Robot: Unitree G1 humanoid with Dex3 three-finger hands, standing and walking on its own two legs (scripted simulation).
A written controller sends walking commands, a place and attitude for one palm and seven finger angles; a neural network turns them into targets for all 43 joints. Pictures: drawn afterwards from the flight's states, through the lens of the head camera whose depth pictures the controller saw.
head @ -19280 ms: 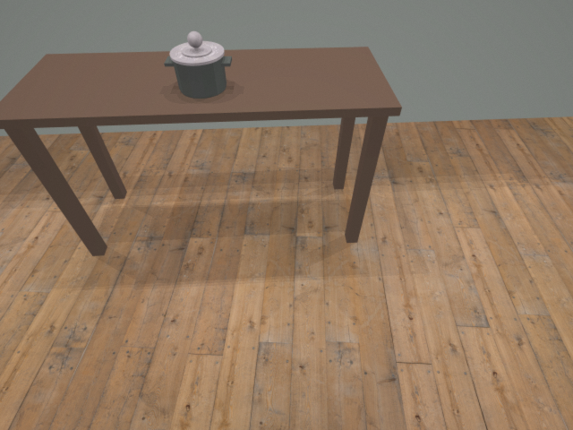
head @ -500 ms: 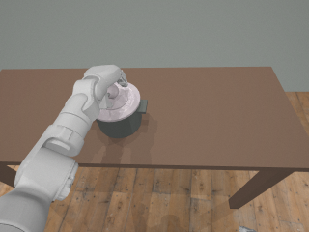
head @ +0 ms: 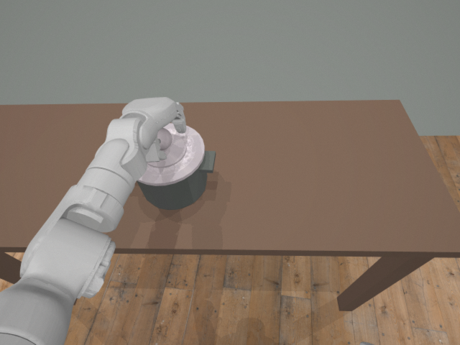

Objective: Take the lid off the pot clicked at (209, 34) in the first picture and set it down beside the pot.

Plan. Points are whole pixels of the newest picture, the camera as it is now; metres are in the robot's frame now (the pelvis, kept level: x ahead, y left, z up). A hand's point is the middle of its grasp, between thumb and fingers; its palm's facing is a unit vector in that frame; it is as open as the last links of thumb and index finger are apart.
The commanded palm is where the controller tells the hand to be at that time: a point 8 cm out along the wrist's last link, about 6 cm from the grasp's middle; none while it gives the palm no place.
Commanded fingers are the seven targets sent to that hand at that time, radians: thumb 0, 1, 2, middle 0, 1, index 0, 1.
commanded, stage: close the fingers and squeeze the knob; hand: left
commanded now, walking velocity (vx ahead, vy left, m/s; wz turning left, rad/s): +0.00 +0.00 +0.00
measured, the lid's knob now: (160, 138) +0.48 +0.13 +0.08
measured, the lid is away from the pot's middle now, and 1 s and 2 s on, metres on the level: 0.00 0.00 0.01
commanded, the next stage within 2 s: lift the lid straight up in 1.34 s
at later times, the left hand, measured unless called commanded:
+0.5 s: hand (155, 143) +0.45 +0.13 +0.10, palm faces -0.36 -0.05 -0.93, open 7.2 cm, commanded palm +0.45 +0.13 +0.17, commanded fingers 0.00 0.41 0.75 -0.76 -1.03 -0.76 -1.03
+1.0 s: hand (155, 144) +0.45 +0.13 +0.10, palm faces -0.35 -0.07 -0.93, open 6.8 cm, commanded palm +0.45 +0.13 +0.17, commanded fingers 0.00 0.60 0.69 -0.81 -1.01 -0.84 -1.02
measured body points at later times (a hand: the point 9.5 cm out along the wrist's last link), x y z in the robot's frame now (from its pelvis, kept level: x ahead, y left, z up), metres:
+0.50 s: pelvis +0.00 +0.00 +0.00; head +0.04 -0.03 +0.45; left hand +0.46 +0.13 +0.15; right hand +0.09 -0.26 -0.14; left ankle +0.03 +0.09 -0.74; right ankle -0.05 -0.13 -0.74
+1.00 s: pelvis -0.01 +0.00 +0.00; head +0.03 -0.02 +0.45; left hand +0.46 +0.13 +0.15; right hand +0.08 -0.26 -0.14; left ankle +0.03 +0.09 -0.74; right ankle -0.05 -0.13 -0.74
